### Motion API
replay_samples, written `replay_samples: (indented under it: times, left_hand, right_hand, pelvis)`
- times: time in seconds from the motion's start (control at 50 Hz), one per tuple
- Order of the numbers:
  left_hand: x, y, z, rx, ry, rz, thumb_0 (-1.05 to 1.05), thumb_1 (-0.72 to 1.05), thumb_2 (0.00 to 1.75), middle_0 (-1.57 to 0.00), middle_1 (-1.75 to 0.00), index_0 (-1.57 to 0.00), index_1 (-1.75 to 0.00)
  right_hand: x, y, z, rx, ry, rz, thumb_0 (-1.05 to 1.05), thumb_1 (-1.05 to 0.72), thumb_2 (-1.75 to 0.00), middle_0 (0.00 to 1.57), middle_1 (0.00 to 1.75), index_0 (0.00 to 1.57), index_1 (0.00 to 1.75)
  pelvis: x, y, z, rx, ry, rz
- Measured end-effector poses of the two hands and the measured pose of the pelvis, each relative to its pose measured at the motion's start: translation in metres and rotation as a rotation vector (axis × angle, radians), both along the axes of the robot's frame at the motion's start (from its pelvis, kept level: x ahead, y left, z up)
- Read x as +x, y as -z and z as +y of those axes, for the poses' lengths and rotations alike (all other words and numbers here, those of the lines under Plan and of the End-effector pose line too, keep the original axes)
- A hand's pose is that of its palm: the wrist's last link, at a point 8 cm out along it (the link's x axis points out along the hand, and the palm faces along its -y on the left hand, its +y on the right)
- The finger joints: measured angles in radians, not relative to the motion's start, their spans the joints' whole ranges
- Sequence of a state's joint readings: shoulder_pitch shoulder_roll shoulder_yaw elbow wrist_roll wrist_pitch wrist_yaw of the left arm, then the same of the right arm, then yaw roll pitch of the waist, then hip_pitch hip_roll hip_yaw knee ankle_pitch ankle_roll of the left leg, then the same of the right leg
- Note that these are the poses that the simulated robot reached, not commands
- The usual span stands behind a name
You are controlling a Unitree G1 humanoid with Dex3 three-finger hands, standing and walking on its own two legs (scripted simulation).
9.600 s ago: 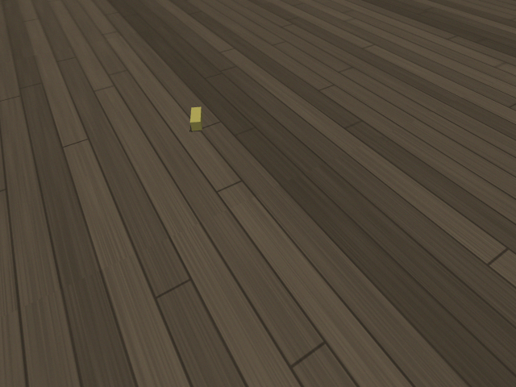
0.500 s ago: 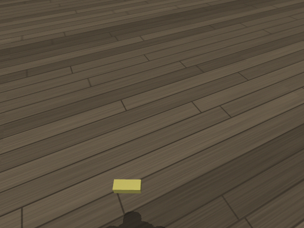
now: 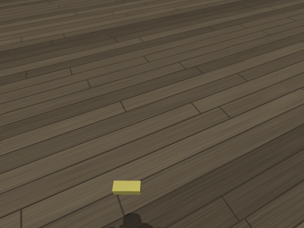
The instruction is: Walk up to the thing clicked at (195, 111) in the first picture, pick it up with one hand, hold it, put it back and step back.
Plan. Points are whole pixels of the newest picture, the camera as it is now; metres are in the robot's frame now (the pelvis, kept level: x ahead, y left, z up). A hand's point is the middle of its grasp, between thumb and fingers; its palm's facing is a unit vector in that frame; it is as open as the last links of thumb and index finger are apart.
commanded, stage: stand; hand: left
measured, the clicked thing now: (127, 187) +0.49 +0.22 -0.75
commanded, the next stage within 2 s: walk up in 0.10 s
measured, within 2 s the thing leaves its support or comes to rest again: neither
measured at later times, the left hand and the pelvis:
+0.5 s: hand out of the picture +0.10 +0.20 -0.15, palm faces +0.00 -0.92 -0.38, open 7.4 cm; pelvis +0.05 -0.07 -0.01, yaw +0 degrees
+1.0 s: hand (89, 225) +0.17 +0.22 -0.16, palm faces +0.02 -0.92 -0.39, open 7.4 cm; pelvis +0.09 -0.05 -0.02, yaw +1 degrees
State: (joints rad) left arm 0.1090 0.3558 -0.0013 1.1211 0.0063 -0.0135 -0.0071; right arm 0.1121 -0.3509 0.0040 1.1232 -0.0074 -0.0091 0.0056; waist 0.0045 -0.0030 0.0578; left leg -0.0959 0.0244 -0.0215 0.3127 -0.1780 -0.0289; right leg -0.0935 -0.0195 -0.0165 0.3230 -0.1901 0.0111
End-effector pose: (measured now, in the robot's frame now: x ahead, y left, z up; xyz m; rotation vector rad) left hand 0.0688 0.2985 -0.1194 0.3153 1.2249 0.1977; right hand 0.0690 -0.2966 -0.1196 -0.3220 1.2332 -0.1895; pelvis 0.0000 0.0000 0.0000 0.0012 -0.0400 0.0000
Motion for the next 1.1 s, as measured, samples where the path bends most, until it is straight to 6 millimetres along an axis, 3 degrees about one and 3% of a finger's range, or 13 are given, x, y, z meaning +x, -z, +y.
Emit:
replay_samples:
  times: [0.16,0.26,0.38,0.48,0.62,0.76,0.9,1.0,1.1]
  left_hand:
    - [-0.001,0.001,0.003,-0.006,-0.009,-0.001,0.01,0.90,0.90,-0.21,-0.30,-0.20,-0.30]
    - [0.006,0.001,0.004,0.016,-0.018,0.010,0.01,0.90,0.90,-0.20,-0.30,-0.20,-0.30]
    - [0.020,0.001,-0.020,0.068,0.001,0.002,0.01,0.91,0.90,-0.20,-0.30,-0.20,-0.30]
    - [0.026,-0.003,-0.049,0.052,-0.018,-0.003,0.01,0.91,0.90,-0.20,-0.30,-0.20,-0.30]
    - [0.049,-0.002,-0.064,0.032,-0.025,-0.049,0.01,0.90,0.90,-0.21,-0.30,-0.21,-0.30]
    - [0.081,0.016,-0.046,0.026,-0.039,-0.075,0.01,0.90,0.90,-0.21,-0.30,-0.21,-0.30]
    - [0.094,0.013,-0.038,0.039,-0.023,-0.080,0.01,0.90,0.90,-0.21,-0.30,-0.20,-0.30]
    - [0.094,0.004,-0.032,0.052,-0.020,-0.055,0.01,0.90,0.90,-0.21,-0.30,-0.20,-0.30]
    - [0.092,-0.001,-0.029,0.057,-0.021,-0.043,0.01,0.90,0.90,-0.21,-0.30,-0.20,-0.30]
  right_hand:
    - [-0.002,0.000,-0.004,-0.002,0.004,-0.023,0.00,-0.90,-0.90,0.21,0.30,0.21,0.30]
    - [-0.018,-0.002,-0.030,-0.037,0.029,-0.020,0.00,-0.90,-0.90,0.21,0.31,0.21,0.30]
    - [-0.021,0.012,-0.084,-0.071,0.055,0.048,0.00,-0.90,-0.90,0.21,0.31,0.21,0.30]
    - [0.004,0.013,-0.097,-0.061,0.044,0.066,0.01,-0.90,-0.90,0.21,0.30,0.20,0.30]
    - [0.051,0.013,-0.086,-0.034,-0.021,0.060,0.00,-0.90,-0.90,0.21,0.30,0.20,0.30]
    - [0.100,0.014,-0.063,-0.032,-0.056,-0.026,0.00,-0.90,-0.90,0.21,0.30,0.20,0.30]
    - [0.143,0.009,-0.043,0.007,-0.076,-0.115,0.00,-0.90,-0.90,0.21,0.30,0.21,0.30]
    - [0.160,0.006,-0.035,0.031,-0.080,-0.151,0.00,-0.90,-0.90,0.21,0.30,0.21,0.30]
    - [0.161,0.004,-0.033,0.040,-0.069,-0.142,0.00,-0.90,-0.90,0.21,0.30,0.21,0.30]
  pelvis:
    - [0.003,0.003,-0.002,0.005,0.005,-0.001]
    - [0.013,0.008,-0.020,0.029,0.012,0.003]
    - [0.033,0.022,-0.053,0.012,0.020,-0.024]
    - [0.050,0.016,-0.065,0.001,0.000,-0.022]
    - [0.071,0.014,-0.067,-0.008,-0.025,-0.012]
    - [0.082,0.025,-0.053,0.009,-0.038,-0.011]
    - [0.089,0.022,-0.051,-0.007,-0.032,-0.006]
    - [0.092,0.017,-0.047,0.002,-0.023,-0.006]
    - [0.092,0.012,-0.045,0.002,-0.016,-0.012]
